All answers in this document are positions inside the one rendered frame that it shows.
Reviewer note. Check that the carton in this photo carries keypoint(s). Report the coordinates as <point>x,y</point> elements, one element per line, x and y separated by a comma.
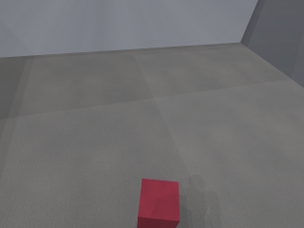
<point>159,205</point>

